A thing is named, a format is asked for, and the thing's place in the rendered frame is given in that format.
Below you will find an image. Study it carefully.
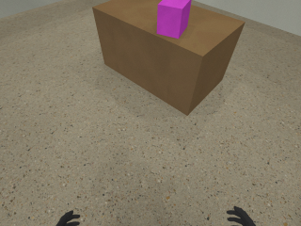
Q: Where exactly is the left robot hand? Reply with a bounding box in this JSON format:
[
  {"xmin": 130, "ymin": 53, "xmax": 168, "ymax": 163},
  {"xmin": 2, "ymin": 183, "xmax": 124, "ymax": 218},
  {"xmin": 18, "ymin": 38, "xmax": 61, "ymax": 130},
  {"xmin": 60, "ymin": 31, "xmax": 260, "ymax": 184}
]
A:
[{"xmin": 56, "ymin": 210, "xmax": 81, "ymax": 226}]

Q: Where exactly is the carton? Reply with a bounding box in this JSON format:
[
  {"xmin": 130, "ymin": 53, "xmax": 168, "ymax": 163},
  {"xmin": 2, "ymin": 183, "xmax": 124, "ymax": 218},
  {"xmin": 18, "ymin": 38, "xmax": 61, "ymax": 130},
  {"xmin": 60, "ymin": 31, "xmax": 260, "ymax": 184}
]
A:
[{"xmin": 156, "ymin": 0, "xmax": 192, "ymax": 39}]

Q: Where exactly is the right robot hand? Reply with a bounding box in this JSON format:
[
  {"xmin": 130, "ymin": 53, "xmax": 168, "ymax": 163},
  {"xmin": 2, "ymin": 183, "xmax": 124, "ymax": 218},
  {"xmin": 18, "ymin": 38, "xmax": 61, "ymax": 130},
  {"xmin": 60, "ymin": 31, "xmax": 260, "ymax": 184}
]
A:
[{"xmin": 227, "ymin": 206, "xmax": 256, "ymax": 226}]

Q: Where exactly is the pedestal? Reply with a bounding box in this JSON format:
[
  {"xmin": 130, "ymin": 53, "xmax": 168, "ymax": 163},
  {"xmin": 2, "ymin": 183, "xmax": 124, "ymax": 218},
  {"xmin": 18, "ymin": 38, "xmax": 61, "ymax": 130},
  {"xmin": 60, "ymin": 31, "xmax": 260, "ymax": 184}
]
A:
[{"xmin": 92, "ymin": 0, "xmax": 246, "ymax": 116}]

